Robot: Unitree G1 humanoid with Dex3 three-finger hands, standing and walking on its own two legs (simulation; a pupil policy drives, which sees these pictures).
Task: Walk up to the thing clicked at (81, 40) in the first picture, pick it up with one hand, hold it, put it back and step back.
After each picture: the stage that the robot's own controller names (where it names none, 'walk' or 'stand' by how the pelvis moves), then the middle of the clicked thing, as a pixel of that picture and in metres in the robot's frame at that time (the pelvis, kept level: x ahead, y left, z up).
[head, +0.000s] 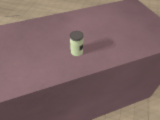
stand; (76, 43) +0.62 +0.06 -0.05
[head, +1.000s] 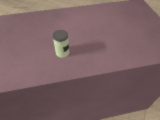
rise first; (61, 44) +0.56 +0.13 -0.02
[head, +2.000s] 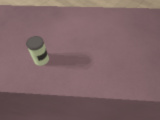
rise first; (38, 51) +0.48 +0.23 -0.02
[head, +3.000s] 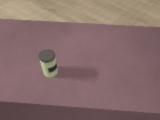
stand; (48, 63) +0.47 +0.17 -0.04
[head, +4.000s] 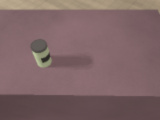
stand; (41, 53) +0.50 +0.20 -0.04
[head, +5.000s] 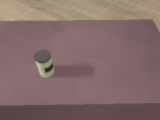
stand; (44, 64) +0.47 +0.18 -0.05
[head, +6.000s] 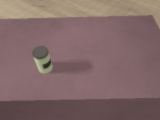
stand; (43, 60) +0.49 +0.20 -0.05
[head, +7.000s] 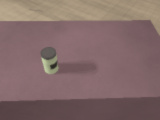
stand; (50, 61) +0.50 +0.17 -0.05
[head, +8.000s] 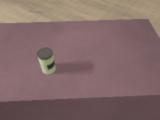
stand; (47, 61) +0.50 +0.19 -0.05
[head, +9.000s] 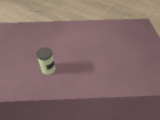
stand; (46, 61) +0.50 +0.19 -0.05
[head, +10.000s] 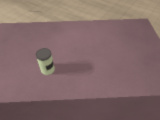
stand; (45, 61) +0.50 +0.19 -0.05
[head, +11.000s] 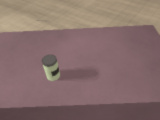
rise first; (51, 68) +0.49 +0.19 -0.05
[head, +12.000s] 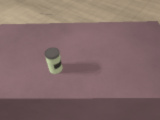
go down; (54, 61) +0.51 +0.18 -0.05
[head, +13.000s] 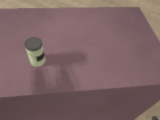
go down; (35, 52) +0.51 +0.18 -0.03
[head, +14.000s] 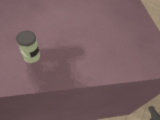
go down; (29, 47) +0.50 +0.18 +0.00
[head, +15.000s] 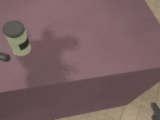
close in; (18, 39) +0.51 +0.19 +0.02
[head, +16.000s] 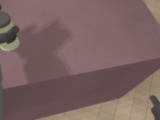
close; (4, 32) +0.52 +0.20 +0.04
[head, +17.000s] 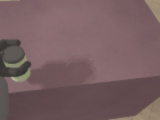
lift; (17, 64) +0.40 +0.22 +0.04
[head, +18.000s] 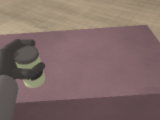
lift; (30, 67) +0.32 +0.17 +0.17
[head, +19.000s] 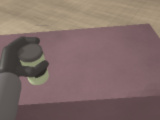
hold; (34, 65) +0.33 +0.16 +0.16
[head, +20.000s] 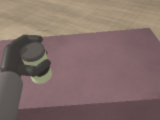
hold; (37, 63) +0.32 +0.15 +0.18
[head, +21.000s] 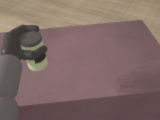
crouch; (34, 51) +0.40 +0.16 +0.15
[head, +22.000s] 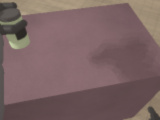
lower; (15, 29) +0.50 +0.19 +0.14
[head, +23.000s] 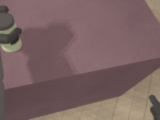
lower; (7, 33) +0.51 +0.19 +0.03
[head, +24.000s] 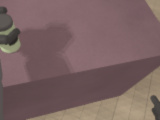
lower; (6, 34) +0.51 +0.19 +0.04
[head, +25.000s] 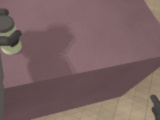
lower; (7, 36) +0.51 +0.19 +0.03
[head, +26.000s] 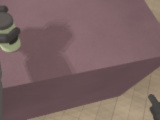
lower; (6, 33) +0.51 +0.19 +0.03
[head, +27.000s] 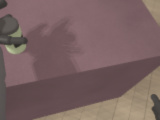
open; (12, 36) +0.51 +0.17 +0.03
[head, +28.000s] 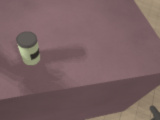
sink last; (29, 49) +0.48 +0.16 +0.01
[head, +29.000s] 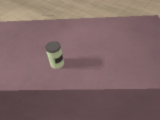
sink last; (55, 55) +0.52 +0.18 +0.00
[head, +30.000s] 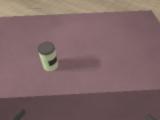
stand; (48, 57) +0.49 +0.17 +0.00
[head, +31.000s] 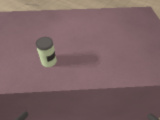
stand; (46, 52) +0.49 +0.17 +0.02
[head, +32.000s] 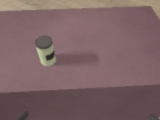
stand; (46, 51) +0.50 +0.18 +0.02
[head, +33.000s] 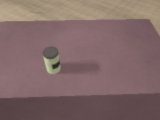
stand; (52, 60) +0.50 +0.16 -0.04
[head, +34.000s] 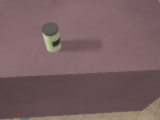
walk; (52, 38) +0.55 +0.15 -0.02
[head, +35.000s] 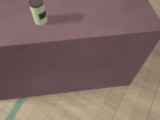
walk; (38, 11) +0.71 +0.26 -0.02
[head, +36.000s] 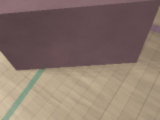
walk; out of the picture +1.04 +0.20 -0.03
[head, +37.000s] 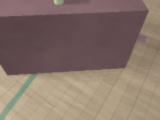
stand; out of the picture +1.08 +0.20 -0.04
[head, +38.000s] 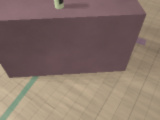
stand; out of the picture +1.10 +0.19 -0.05
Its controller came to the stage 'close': yes
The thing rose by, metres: 0.22
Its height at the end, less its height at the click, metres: +0.00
